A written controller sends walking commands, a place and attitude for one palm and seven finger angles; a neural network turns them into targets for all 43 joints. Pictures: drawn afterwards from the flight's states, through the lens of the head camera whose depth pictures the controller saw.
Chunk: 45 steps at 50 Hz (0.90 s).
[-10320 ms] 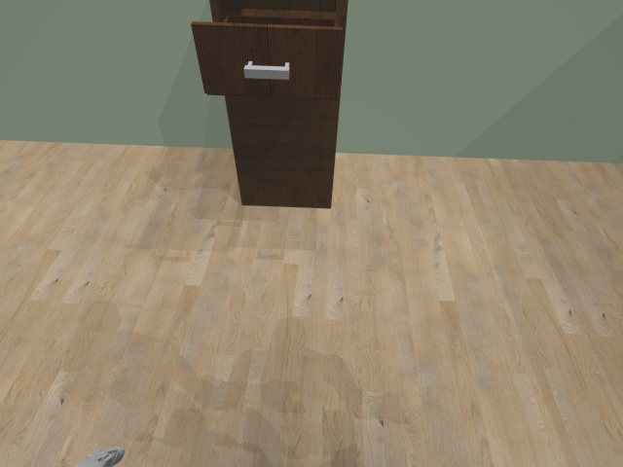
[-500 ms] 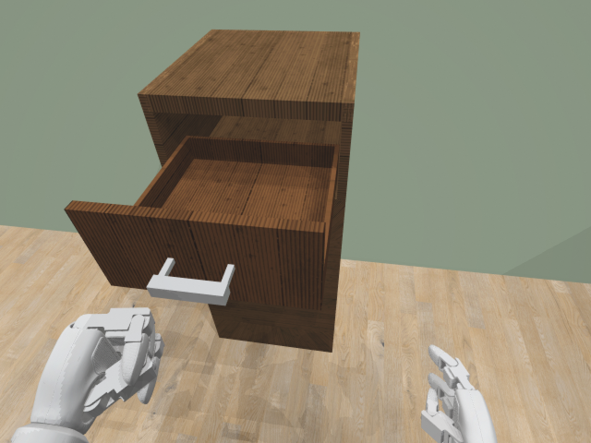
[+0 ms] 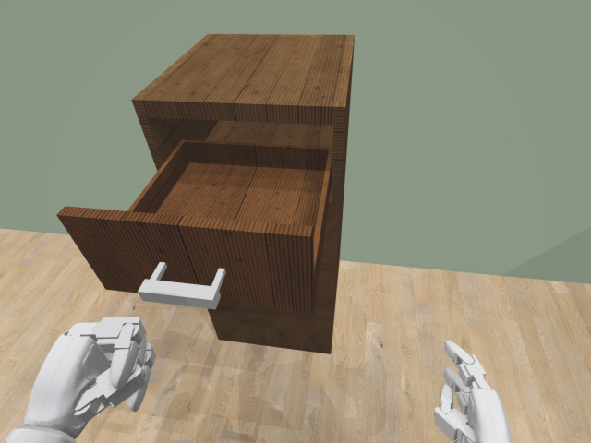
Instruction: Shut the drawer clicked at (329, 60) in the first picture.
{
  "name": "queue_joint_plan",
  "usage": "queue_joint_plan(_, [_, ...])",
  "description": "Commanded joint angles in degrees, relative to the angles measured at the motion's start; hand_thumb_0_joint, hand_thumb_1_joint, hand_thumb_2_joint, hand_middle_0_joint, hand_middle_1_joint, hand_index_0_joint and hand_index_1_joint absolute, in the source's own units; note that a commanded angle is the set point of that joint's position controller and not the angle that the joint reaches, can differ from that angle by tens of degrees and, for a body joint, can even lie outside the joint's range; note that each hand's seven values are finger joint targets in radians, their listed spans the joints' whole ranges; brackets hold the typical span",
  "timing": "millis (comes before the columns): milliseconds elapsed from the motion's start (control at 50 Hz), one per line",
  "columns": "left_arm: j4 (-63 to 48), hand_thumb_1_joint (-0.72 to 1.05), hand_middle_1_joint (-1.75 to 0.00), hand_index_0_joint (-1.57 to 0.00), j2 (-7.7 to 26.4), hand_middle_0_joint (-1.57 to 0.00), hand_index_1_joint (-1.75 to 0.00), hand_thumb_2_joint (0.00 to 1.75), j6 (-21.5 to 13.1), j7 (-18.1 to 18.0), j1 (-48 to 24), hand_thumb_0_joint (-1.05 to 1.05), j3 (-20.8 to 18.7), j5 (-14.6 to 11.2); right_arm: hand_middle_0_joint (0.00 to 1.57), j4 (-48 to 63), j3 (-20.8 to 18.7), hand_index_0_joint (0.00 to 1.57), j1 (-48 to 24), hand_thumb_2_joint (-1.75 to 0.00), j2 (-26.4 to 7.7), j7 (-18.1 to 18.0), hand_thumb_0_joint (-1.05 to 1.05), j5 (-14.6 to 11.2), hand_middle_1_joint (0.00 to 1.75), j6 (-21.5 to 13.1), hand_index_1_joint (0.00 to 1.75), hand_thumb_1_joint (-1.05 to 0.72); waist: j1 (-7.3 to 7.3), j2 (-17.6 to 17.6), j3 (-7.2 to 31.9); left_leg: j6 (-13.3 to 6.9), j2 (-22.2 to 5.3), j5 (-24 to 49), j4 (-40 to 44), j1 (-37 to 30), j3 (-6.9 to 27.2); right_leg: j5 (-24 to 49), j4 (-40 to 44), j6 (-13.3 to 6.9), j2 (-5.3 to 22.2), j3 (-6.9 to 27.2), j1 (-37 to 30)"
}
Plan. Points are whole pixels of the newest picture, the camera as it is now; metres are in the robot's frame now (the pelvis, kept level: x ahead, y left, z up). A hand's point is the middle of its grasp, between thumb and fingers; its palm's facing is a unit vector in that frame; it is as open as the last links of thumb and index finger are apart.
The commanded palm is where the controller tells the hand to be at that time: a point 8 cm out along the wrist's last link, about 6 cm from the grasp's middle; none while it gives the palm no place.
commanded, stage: bring the fist close to the handle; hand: left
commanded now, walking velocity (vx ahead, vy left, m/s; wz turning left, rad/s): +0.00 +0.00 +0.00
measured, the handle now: (185, 282) +0.32 +0.21 +0.06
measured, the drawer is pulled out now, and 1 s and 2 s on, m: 0.30 0.30 0.28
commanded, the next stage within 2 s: push the drawer shut in 1.32 s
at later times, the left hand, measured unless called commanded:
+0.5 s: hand (172, 361) +0.19 +0.17 +0.08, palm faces -0.02 -1.00 -0.04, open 3.3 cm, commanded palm +0.16 +0.22 +0.09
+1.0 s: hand (199, 350) +0.23 +0.16 +0.04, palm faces -0.04 -1.00 -0.04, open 3.3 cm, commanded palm +0.19 +0.22 +0.05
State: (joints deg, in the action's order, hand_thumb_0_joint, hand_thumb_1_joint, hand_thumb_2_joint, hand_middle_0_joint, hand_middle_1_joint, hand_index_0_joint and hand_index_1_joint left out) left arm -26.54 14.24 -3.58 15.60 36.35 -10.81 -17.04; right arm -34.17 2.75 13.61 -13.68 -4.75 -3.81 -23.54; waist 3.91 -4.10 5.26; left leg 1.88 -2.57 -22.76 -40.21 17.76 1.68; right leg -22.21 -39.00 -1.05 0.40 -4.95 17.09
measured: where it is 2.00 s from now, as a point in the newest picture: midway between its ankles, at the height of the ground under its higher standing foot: outside the picture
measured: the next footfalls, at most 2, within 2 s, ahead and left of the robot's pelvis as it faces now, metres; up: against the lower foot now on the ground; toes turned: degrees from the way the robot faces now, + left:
none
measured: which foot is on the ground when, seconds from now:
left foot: down 0.00-1.00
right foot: down 0.00-1.00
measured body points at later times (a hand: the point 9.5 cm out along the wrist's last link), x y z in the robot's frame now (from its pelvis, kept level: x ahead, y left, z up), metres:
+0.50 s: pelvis -0.01 +0.02 -0.01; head +0.00 +0.01 +0.44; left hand +0.18 +0.23 +0.09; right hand +0.17 -0.21 -0.07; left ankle -0.02 +0.14 -0.72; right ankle -0.02 -0.10 -0.72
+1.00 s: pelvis -0.01 +0.02 -0.02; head +0.03 +0.01 +0.42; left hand +0.22 +0.22 +0.05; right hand +0.16 -0.22 -0.10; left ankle -0.02 +0.14 -0.72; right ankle -0.02 -0.10 -0.72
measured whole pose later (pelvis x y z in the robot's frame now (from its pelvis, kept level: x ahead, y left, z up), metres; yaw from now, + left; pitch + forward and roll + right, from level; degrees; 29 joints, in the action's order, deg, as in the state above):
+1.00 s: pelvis -0.01 +0.02 -0.02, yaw -1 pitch +9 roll -1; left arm -5.3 9.8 -16.2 8.3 19.9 -3.0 -10.6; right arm -32.1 1.3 14.2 -13.8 -1.8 -0.6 -14.0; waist -0.5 -2.0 4.3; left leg 0.6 -1.1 -26.2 -51.1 33.8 0.6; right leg -25.4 -50.2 0.2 2.1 -3.5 33.6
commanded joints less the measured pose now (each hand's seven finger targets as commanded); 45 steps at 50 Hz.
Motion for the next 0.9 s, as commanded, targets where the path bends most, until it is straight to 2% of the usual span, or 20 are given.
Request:
queue_joint_plan(0, [-7.03, 0.90, -1.60, -1.40, 5.94, -1.40, -1.60, 0.90, -3.90, -0.09, -4.49, 0.00, -5.85, -1.25, 0.20, 9.02, -2.01, 0.20, -7.73, -0.90, -4.91, -0.81, 0.00, -0.15, 0.30, -3.90, 0.30, -0.90, -0.82, 6.12, -1.94, -3.19, 2.92, 11.67, 4.26, 0.53, -1.64, 13.01, 8.88, 1.67, -0.06, 3.36, 1.65])
queue_joint_plan(80, [-8.44, 0.90, -1.60, -1.40, 5.43, -1.40, -1.60, 0.90, -5.67, -0.42, -8.25, 0.00, -3.70, -0.13, 0.20, 8.99, -1.96, 0.20, -7.27, -0.90, -5.23, -0.52, 0.00, 0.33, 0.30, -3.87, 0.30, -0.90, -1.35, 2.12, -0.31, -3.17, 3.01, 11.37, 4.53, -0.14, -1.67, 11.69, 7.97, 1.26, 0.02, 2.63, 1.97])
queue_joint_plan(100, [-7.90, 0.90, -1.60, -1.40, 3.67, -1.40, -1.60, 0.90, -5.99, -0.36, -8.33, 0.00, -1.52, 0.17, 0.20, 9.03, -1.95, 0.20, -7.04, -0.90, -5.23, -0.31, 0.00, 0.52, 0.30, -3.93, 0.30, -0.90, -1.82, 1.75, -0.39, -3.25, 3.13, 11.40, 4.40, -0.23, -1.73, 12.04, 7.59, 1.28, 0.02, 2.37, 2.23])
queue_joint_plan(140, [-7.11, 0.90, -1.60, -1.40, 4.29, -1.40, -1.60, 0.90, -6.74, -0.76, -9.83, 0.00, -1.62, 0.83, 0.20, 8.73, -2.20, 0.20, -6.66, -0.90, -5.62, -0.08, 0.00, 0.78, 0.30, -3.78, 0.30, -0.90, -1.98, 3.07, 0.52, -3.26, 3.08, 11.51, 4.24, 0.34, -1.45, 12.11, 6.91, 1.29, -0.03, 2.00, 2.19])
queue_joint_plan(180, [-6.34, 0.90, -1.60, -1.40, 4.62, -1.40, -1.60, 0.90, -7.23, -1.29, -11.03, 0.00, -1.68, 1.62, 0.20, 8.42, -2.44, 0.20, -6.50, -0.90, -5.62, 0.04, 0.00, 1.05, 0.30, -3.35, 0.30, -0.90, -2.11, 2.16, 0.84, -3.23, 3.01, 11.49, 4.36, 0.43, -1.40, 11.65, 6.63, 1.14, -0.03, 1.92, 2.43])
queue_joint_plan(220, [-5.15, 0.90, -1.60, -1.40, 2.68, -1.40, -1.60, 0.90, -7.36, -1.67, -10.64, 0.00, 0.54, 2.13, 0.20, 8.72, -2.41, 0.20, -6.47, -0.90, -5.72, 0.37, 0.00, 1.19, 0.30, -2.92, 0.30, -0.90, -2.26, 2.35, 0.32, -3.14, 2.97, 11.45, 4.49, 1.25, -1.17, 11.75, 5.54, 1.04, -0.09, 1.02, 2.92])
queue_joint_plan(260, [-3.55, 0.90, -1.60, -1.40, 3.31, -1.40, -1.60, 0.90, -7.37, -2.67, -11.16, 0.00, -0.36, 2.68, 0.20, 8.27, -2.73, 0.20, -6.73, -0.90, -5.91, 0.50, 0.00, 1.39, 0.30, -2.20, 0.30, -0.90, -2.20, 3.02, 0.90, -3.09, 2.92, 11.06, 4.53, 1.76, -1.06, 10.86, 5.36, 1.01, -0.07, 0.92, 2.81])
queue_joint_plan(300, [-3.76, 0.90, -1.60, -1.40, 1.20, -1.40, -1.60, 0.90, -7.45, -3.28, -8.81, 0.00, 1.66, 3.20, 0.20, 9.16, -2.89, 0.20, -6.13, -0.90, -5.54, 0.96, 0.00, 1.57, 0.30, -1.68, 0.30, -0.90, -1.89, 3.00, 2.29, -2.98, 2.86, 12.63, 4.60, 1.84, -1.07, 12.57, 3.94, 0.85, -0.04, 0.08, 2.51])
queue_joint_plan(360, [-3.09, 0.90, -1.60, -1.40, 2.10, -1.40, -1.60, 0.90, -7.77, -4.71, -9.18, 0.00, 0.76, 3.98, 0.20, 8.99, -3.27, 0.20, -6.20, -0.90, -5.63, 1.28, 0.00, 1.83, 0.30, -0.42, 0.30, -0.90, -1.91, 2.98, 3.07, -2.76, 2.73, 13.65, 4.12, 2.80, -1.19, 13.56, 2.92, 0.79, 0.00, -0.13, 2.41])
queue_joint_plan(380, [-3.82, 0.90, -1.60, -1.40, 0.78, -1.40, -1.60, 0.90, -8.01, -4.99, -8.52, 0.00, 2.26, 4.17, 0.20, 9.60, -3.19, 0.20, -5.89, -0.90, -5.41, 1.42, 0.00, 1.96, 0.30, -0.11, 0.30, -0.90, -1.94, 3.10, 3.05, -2.80, 2.73, 13.81, 4.07, 2.94, -1.24, 13.65, 2.60, 0.79, -0.01, -0.29, 3.04])
queue_joint_plan(400, [-2.81, 0.90, -1.60, -1.40, 0.88, -1.40, -1.60, 0.90, -8.20, -5.33, -8.51, 0.00, 2.19, 4.36, 0.20, 9.56, -3.31, 0.20, -5.52, -0.90, -5.45, 1.48, 0.00, 2.00, 0.30, 0.30, 0.30, -0.90, -2.23, 4.10, 2.89, -2.74, 2.62, 13.87, 3.84, 3.48, -1.12, 13.60, 2.09, 0.80, -0.10, -0.48, 3.36])
queue_joint_plan(460, [-2.98, 0.90, -1.60, -1.40, 1.01, -1.40, -1.60, 0.90, -9.77, -6.47, -10.95, 0.00, 2.71, 5.03, 0.20, 9.62, -3.37, 0.20, -5.44, -0.90, -5.82, 1.61, 0.00, 2.27, 0.30, 1.24, 0.30, -0.90, -2.80, 2.84, 2.54, -2.60, 2.50, 12.86, 3.19, 4.42, -0.95, 11.94, 1.23, 0.70, -0.20, -0.48, 5.04])
queue_joint_plan(520, [-2.56, 0.90, -1.60, -1.40, -1.58, -1.40, -1.60, 0.90, -11.36, -6.90, -12.96, 0.00, 6.66, 5.59, 0.20, 10.36, -3.19, 0.20, -4.56, -0.90, -5.85, 1.84, 0.00, 2.34, 0.30, 1.54, 0.30, -0.90, -3.77, 2.31, 2.17, -2.43, 2.38, 11.66, 2.41, 5.15, -0.52, 10.29, -0.01, 0.65, -0.27, -0.62, 7.39])
queue_joint_plan(540, [-2.58, 0.90, -1.60, -1.40, -0.71, -1.40, -1.60, 0.90, -12.03, -7.14, -14.33, 0.00, 6.01, 5.60, 0.20, 10.12, -3.40, 0.20, -4.03, -0.90, -6.02, 1.82, 0.00, 2.31, 0.30, 1.67, 0.30, -0.90, -3.96, 1.86, 3.60, -2.38, 2.37, 11.71, 1.90, 4.88, -0.40, 10.21, -0.42, 0.59, -0.27, -0.41, 7.63])
queue_joint_plan(660, [2.95, 0.90, -1.60, -1.40, 0.97, -1.40, -1.60, 0.90, -13.14, -8.15, -16.48, 0.00, 4.44, 6.78, 0.20, 10.01, -3.56, 0.20, -3.52, -0.90, -6.44, 1.63, 0.00, 2.69, 0.30, 3.69, 0.30, -0.90, -4.06, 4.44, 5.00, -2.38, 2.48, 10.24, 0.21, 7.93, -0.42, 8.93, -1.69, 0.52, -0.21, 0.18, 8.85])
queue_joint_plan(740, [4.15, 0.90, -1.60, -1.40, 0.31, -1.40, -1.60, 0.90, -13.94, -7.82, -16.01, 0.00, 4.00, 5.92, 0.20, 10.90, -3.77, 0.20, -3.14, -0.90, -6.16, 1.90, 0.00, 2.60, 0.30, 4.60, 0.30, -0.90, -3.64, 3.14, 8.76, -2.24, 2.70, 13.48, -1.27, 7.88, -1.09, 13.11, -3.16, 0.43, -0.01, 0.41, 7.89])
queue_joint_plan(760, [5.22, 0.90, -1.60, -1.40, 1.14, -1.40, -1.60, 0.90, -14.14, -8.06, -15.96, 0.00, 3.01, 6.22, 0.20, 10.49, -3.78, 0.20, -3.20, -0.90, -6.21, 1.90, 0.00, 2.62, 0.30, 5.00, 0.30, -0.90, -3.58, 3.06, 8.53, -2.20, 2.56, 14.08, -1.50, 8.30, -1.10, 13.46, -3.34, 0.31, -0.05, 0.41, 7.83])
queue_joint_plan(800, [5.74, 0.90, -1.60, -1.40, -0.67, -1.40, -1.60, 0.90, -14.65, -7.77, -17.67, 0.00, 5.14, 5.89, 0.20, 10.87, -3.74, 0.20, -2.77, -0.90, -6.01, 2.07, 0.00, 2.67, 0.30, 5.32, 0.30, -0.90, -4.26, 2.52, 8.53, -2.16, 2.64, 14.36, -2.31, 8.64, -1.23, 14.33, -3.84, 0.48, -0.02, 0.46, 8.93])
queue_joint_plan(860, [8.47, 0.90, -1.60, -1.40, 1.01, -1.40, -1.60, 0.90, -15.99, -7.67, -21.05, 0.00, 3.91, 6.12, 0.20, 10.09, -3.86, 0.20, -2.78, -0.90, -6.59, 1.93, 0.00, 2.80, 0.30, 5.90, 0.30, -0.90, -5.02, 4.25, 7.25, -2.31, 2.54, 12.78, -3.28, 10.52, -0.98, 12.83, -4.24, 0.46, -0.16, 0.76, 10.64])
queue_joint_plan(880, [8.93, 0.90, -1.60, -1.40, -0.68, -1.40, -1.60, 0.90, -16.47, -7.34, -21.35, 0.00, 5.66, 6.20, 0.20, 10.37, -3.86, 0.20, -2.63, -0.90, -6.45, 2.07, 0.00, 2.77, 0.30, 5.94, 0.30, -0.90, -5.14, 3.82, 7.44, -2.26, 2.59, 12.97, -3.54, 10.47, -0.94, 13.03, -4.82, 0.43, -0.16, 0.70, 11.28])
